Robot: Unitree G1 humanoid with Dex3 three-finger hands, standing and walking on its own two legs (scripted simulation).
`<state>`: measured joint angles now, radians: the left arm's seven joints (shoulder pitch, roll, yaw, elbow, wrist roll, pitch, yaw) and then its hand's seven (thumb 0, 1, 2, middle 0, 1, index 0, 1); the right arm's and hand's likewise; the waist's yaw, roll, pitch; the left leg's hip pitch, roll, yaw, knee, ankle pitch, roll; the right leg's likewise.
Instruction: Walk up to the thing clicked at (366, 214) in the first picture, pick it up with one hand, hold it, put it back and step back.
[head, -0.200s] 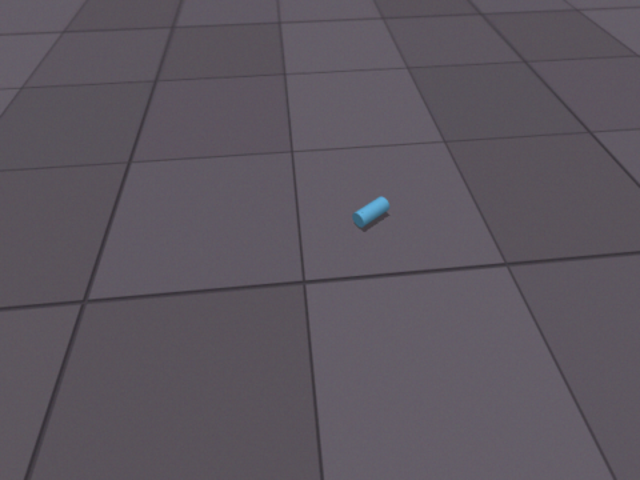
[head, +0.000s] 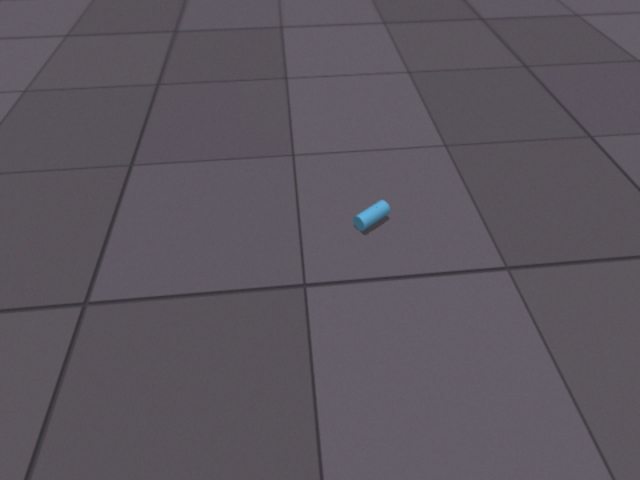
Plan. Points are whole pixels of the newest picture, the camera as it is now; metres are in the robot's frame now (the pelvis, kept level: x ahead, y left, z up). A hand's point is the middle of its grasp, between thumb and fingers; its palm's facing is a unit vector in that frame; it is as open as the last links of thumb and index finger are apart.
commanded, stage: stand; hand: left
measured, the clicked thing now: (371, 215) +1.25 -0.19 -0.75
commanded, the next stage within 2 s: walk up in 0.92 s
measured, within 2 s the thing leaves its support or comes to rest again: neither
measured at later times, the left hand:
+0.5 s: hand out of the picture +0.08 +0.25 -0.16, palm faces -0.04 -0.94 -0.34, open 7.4 cm
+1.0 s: hand out of the picture +0.09 +0.26 -0.15, palm faces +0.01 -0.95 -0.32, open 7.4 cm
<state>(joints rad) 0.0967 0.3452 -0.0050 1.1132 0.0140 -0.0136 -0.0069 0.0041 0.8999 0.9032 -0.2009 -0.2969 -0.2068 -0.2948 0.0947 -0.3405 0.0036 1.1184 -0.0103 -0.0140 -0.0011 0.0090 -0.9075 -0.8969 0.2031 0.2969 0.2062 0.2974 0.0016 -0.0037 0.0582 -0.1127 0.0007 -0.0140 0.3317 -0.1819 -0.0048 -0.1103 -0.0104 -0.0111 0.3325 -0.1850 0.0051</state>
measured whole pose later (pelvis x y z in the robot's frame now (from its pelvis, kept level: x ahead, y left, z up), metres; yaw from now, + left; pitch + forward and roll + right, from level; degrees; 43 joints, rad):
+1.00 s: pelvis +0.01 -0.01 -0.01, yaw +3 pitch -1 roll +0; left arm 0.11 0.38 0.08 1.03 0.07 0.02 -0.08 0.01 0.90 0.90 -0.20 -0.30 -0.21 -0.30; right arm 0.21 -0.35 -0.04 1.06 -0.02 -0.05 0.01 0.01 -0.91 -0.90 0.21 0.30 0.21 0.30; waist 0.00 -0.03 0.03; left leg -0.18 -0.01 -0.06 0.42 -0.24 0.02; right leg -0.23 0.00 -0.01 0.59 -0.41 -0.02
